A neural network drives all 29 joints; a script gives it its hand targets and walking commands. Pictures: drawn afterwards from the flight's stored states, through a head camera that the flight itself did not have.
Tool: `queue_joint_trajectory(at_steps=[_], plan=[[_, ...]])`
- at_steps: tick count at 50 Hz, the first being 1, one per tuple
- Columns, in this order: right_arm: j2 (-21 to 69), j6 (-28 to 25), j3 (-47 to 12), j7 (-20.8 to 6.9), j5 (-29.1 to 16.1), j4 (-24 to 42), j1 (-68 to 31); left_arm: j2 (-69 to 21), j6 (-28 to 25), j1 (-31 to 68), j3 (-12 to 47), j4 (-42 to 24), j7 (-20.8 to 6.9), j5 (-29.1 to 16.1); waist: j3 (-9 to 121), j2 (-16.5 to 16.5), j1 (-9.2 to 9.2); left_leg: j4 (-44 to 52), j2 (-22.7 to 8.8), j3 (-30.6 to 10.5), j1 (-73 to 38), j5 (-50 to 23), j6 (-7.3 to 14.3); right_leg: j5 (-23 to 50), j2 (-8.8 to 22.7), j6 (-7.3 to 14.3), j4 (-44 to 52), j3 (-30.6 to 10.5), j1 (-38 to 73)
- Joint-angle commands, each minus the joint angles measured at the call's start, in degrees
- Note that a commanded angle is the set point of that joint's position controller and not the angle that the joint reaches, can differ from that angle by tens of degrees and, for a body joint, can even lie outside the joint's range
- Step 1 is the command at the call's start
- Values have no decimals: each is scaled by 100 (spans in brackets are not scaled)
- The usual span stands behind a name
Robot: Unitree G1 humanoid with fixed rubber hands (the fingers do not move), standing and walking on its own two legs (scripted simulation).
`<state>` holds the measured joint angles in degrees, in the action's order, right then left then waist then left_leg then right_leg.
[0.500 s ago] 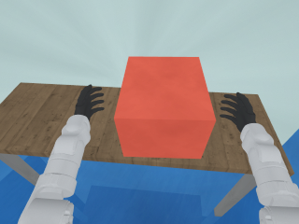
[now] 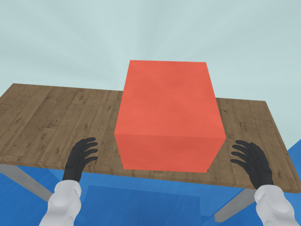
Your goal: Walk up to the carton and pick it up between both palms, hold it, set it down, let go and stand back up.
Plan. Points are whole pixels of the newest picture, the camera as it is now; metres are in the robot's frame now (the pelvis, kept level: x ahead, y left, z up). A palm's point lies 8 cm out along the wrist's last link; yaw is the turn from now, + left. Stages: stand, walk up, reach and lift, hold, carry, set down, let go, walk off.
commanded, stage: set down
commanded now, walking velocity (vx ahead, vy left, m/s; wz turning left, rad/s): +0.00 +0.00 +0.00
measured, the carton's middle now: (166, 113) +0.44 -0.02 +0.02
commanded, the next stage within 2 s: let go in 1.38 s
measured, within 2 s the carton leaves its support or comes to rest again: neither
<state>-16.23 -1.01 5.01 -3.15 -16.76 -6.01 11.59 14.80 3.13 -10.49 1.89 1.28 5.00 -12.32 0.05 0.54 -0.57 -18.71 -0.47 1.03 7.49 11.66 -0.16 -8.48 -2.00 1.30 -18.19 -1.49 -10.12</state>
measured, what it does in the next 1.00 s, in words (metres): stands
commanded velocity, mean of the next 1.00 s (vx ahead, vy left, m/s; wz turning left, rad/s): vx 0.00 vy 0.00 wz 0.00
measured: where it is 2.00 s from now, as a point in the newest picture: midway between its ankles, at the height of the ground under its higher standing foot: outside the picture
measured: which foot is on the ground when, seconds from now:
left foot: down 0.00-1.00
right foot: down 0.00-1.00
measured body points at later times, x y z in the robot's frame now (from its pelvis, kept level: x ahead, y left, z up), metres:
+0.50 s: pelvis -0.01 +0.00 +0.00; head +0.01 +0.01 +0.45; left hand +0.20 +0.22 -0.03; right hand +0.19 -0.24 -0.02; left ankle -0.02 +0.12 -0.75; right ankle +0.01 -0.11 -0.75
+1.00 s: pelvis -0.01 +0.01 +0.00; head -0.02 +0.03 +0.45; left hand +0.16 +0.22 -0.09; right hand +0.18 -0.24 -0.02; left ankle -0.02 +0.12 -0.75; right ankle +0.01 -0.11 -0.75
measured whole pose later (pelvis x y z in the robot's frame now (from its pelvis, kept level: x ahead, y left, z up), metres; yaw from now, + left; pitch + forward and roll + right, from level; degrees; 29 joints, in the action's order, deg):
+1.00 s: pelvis -0.01 +0.01 +0.00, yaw -2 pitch -6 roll +0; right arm -11.8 -7.6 4.2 -5.0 -2.9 -25.5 10.4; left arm 10.6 8.6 -13.7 0.6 25.0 3.1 0.6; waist -5.2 2.9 0.4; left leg -18.4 -0.4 2.8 0.4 11.8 0.3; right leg -8.7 -1.4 1.4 -18.7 -1.8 -3.9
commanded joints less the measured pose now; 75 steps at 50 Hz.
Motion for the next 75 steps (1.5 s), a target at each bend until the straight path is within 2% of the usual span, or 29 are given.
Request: queue_joint_trajectory(at_steps=[1, 3, 5, 7, 8, 10, 11, 12, 13, 16, 18, 23, 27, 29, 33, 36, 41, 45, 46, 51, 54, 57, 65, 72, 75], plan=[[-877, -360, 209, 117, 29, 370, 489, 266, -215, -335, -397, -454, -303, 291, 887, 90, 13, 66, 125, -89, -913, -2103, -249, 1587, -21, 59, 307, -101, 762], [-919, -388, 242, 107, 67, 272, 743, 44, -141, -654, -275, -419, -356, 369, 472, 157, 101, 55, 94, -131, -1049, -2373, -290, 1592, -87, 112, 412, -27, 644], [-902, -445, 238, 84, 50, 538, 900, -20, -142, -815, -228, -668, -347, 373, 271, 213, 113, 29, 108, -151, -1054, -2519, -296, 1643, -94, 138, 489, -6, 589], [-949, -492, 335, 37, 107, 589, 908, -66, -167, -825, -103, -788, -270, 427, 35, 69, 139, 15, 87, -157, -946, -2467, -356, 1460, -110, 191, 484, 43, 445], [-932, -550, 365, 6, 99, 888, 791, 7, -239, -719, -134, -1074, -200, 396, 113, 69, 56, 21, 72, -143, -863, -2388, -348, 1316, -104, 202, 479, 48, 417], [-857, -641, 446, -32, 204, 1086, 724, 93, -371, -678, -58, -1201, -79, 359, -22, 81, 52, 35, 52, -116, -630, -2023, -322, 1097, -49, 200, 431, 40, 281], [-821, -660, 460, -60, 301, 904, 677, 113, -436, -621, -47, -969, -44, 403, -101, 79, 48, 55, 50, -90, -482, -1743, -308, 895, -21, 190, 412, 37, 223], [-766, -730, 500, -67, 285, 1284, 468, 258, -568, -361, -61, -1296, 33, 320, 85, 76, -11, 87, 42, -67, -325, -1437, -257, 746, 28, 168, 364, 13, 264], [-690, -753, 467, -75, 343, 1189, 430, 313, -651, -363, -24, -1097, 93, 290, 79, 128, -37, 101, 39, -51, -163, -1114, -208, 634, 73, 141, 298, -17, 230], [-436, -701, 340, -80, 480, 785, 357, 438, -762, -168, -55, -625, 151, 348, 130, 0, -144, 247, 22, 39, 97, -226, -107, 55, 189, 146, 228, -120, 302], [-318, -637, 239, -41, 591, 397, 408, 484, -695, -206, -83, -216, 129, 415, 189, -44, -164, 284, 24, 100, 124, -65, -56, -23, 240, 144, 206, -178, 403], [-225, -452, 79, 31, 737, -489, 472, 453, -245, -245, -207, 387, -43, 579, 403, -259, -184, 310, 41, 172, -193, -373, -84, 41, 225, 174, 233, -157, 481], [-184, -447, 68, 126, 995, -809, 392, 417, 57, -278, -291, 685, -206, 609, 350, -28, -120, 259, 93, 219, -352, -823, -111, 447, 163, 93, 258, -70, 540], [-109, -416, 1, 139, 1123, -1123, 419, 369, 142, -255, -319, 950, -284, 700, 33, -55, -118, 272, 93, 247, -366, -873, -123, 353, 161, 101, 324, -36, 473], [27, -325, -103, 112, 1276, -1407, 279, 337, 186, -67, -402, 1051, -331, 843, -468, -228, -172, 426, 30, 289, -322, -679, -123, -136, 177, 160, 453, -9, 388], [57, -261, -82, 49, 1374, -1536, 103, 287, 185, 106, -350, 995, -276, 908, -607, -408, -125, 499, -46, 253, -251, -442, -153, -443, 175, 191, 439, 44, 321], [15, -137, -71, -107, 1449, -2198, -82, 45, 283, 241, -234, 1330, -167, 1187, -688, -870, 6, 670, -210, 148, -29, 93, -195, -637, 125, 278, 275, 127, 550], [-30, -118, -59, -140, 1537, -2544, -106, -41, 332, 218, -248, 1549, -151, 1323, -668, -868, 45, 726, -238, 143, 190, 198, -188, -500, 106, 284, 160, 116, 859], [2, -116, -73, -137, 1552, -2577, -136, -12, 324, 274, -294, 1527, -146, 1360, -634, -900, 33, 732, -237, 150, 261, 229, -175, -482, 120, 272, 139, 101, 966], [98, -91, -140, -57, 1747, -2786, -262, -35, 372, 364, -423, 1939, -204, 1491, -792, -635, -21, 746, -163, 282, 423, 422, -100, -614, 166, 195, 131, 51, 1080], [111, -86, -164, -17, 1772, -2832, -338, -81, 394, 459, -475, 1995, -227, 1573, -899, -724, -48, 818, -187, 297, 603, 625, -74, -627, 144, 170, 62, 60, 1264], [158, -111, -171, 50, 1846, -2800, -360, -72, 398, 447, -505, 2186, -290, 1580, -987, -613, -42, 771, -133, 389, 694, 624, -58, -702, 176, 147, 79, 28, 1308], [203, -135, -169, 156, 1833, -2880, -315, -104, 385, 526, -499, 2156, -341, 1647, -1047, -811, 14, 701, -143, 411, 668, 600, -83, -754, 128, 165, -3, 74, 1384], [207, -236, -178, 149, 1838, -2960, -240, -115, 243, 492, -501, 2171, -330, 1672, -1048, -780, 33, 655, -163, 412, 863, 504, -69, -661, 86, 183, -103, 99, 1547], [205, -278, -155, 171, 1878, -2944, -252, -122, 180, 506, -479, 2178, -336, 1612, -1066, -641, 79, 658, -174, 409, 944, 589, -32, -639, 95, 167, -121, 104, 1599]])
